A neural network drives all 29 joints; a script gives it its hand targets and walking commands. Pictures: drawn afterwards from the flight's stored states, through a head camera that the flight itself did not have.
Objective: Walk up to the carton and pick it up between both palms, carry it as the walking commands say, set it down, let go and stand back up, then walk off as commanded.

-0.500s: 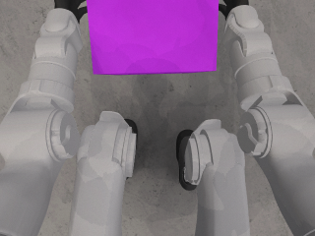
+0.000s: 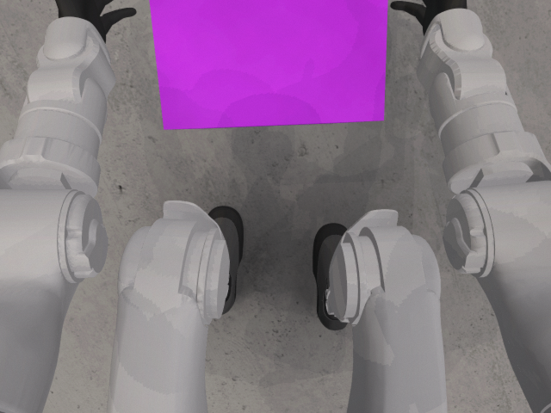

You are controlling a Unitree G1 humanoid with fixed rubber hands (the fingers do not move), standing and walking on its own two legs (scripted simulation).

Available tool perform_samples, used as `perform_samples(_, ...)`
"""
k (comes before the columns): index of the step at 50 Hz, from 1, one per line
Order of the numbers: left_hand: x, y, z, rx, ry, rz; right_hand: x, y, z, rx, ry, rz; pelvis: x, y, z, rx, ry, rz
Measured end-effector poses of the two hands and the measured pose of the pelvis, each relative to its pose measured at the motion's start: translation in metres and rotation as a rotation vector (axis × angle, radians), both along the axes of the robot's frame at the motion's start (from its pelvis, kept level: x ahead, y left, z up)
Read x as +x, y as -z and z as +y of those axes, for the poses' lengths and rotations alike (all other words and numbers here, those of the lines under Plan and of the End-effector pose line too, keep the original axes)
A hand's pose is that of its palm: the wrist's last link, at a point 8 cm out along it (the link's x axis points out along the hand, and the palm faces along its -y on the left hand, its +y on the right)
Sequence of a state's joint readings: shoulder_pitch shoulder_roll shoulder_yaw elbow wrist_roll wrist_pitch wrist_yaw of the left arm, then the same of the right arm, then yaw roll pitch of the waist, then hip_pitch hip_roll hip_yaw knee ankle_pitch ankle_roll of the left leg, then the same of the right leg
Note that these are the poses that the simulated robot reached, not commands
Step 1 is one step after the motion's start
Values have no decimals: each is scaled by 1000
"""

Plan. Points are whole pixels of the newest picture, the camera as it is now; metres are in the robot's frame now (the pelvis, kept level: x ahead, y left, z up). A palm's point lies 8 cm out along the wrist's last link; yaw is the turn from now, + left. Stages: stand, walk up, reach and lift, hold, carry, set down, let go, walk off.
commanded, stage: set down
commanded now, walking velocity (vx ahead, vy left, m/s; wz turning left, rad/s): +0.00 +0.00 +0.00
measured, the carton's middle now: (268, 22) +0.54 +0.04 -0.24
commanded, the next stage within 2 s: let go in 1.36 s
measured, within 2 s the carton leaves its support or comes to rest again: neither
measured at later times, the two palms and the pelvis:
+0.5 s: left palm out of the picture +0.52 +0.25 -0.03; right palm out of the picture +0.56 -0.16 -0.03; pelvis +0.01 +0.00 +0.08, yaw +0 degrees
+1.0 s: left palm out of the picture +0.52 +0.26 +0.12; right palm out of the picture +0.56 -0.16 +0.12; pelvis +0.03 +0.00 +0.22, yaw +1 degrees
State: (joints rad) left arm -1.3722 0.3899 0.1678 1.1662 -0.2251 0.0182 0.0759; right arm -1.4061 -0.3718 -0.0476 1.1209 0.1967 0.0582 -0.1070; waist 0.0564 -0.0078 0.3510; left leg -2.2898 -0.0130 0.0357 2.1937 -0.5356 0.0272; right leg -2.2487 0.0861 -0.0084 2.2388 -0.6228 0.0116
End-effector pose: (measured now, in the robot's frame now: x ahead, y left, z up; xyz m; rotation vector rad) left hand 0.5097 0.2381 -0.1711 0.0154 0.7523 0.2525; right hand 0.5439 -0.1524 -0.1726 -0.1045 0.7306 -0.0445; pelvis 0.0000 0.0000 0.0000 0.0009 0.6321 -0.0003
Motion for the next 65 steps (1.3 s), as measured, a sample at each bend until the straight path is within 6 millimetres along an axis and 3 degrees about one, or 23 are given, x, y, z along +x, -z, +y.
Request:
perform_samples(5,6,-12,0,-5,-1,-49,6,-13,0,-1,2,-46,0,-1,1,-3,-4,-4)
perform_samples(14,9,-70,6,0,-5,-92,14,-73,3,-3,1,-81,4,-29,0,-9,-12,39)
perform_samples(34,11,-193,10,-8,16,-112,15,-191,-8,6,6,-93,16,-130,-2,-11,-17,174)
perform_samples(56,7,-332,18,-14,33,-120,12,-332,-7,14,-13,-92,34,-255,4,-16,-22,154)
perform_samples(65,6,-374,16,-4,43,-110,11,-374,-8,8,-19,-83,44,-297,8,-15,-18,127)
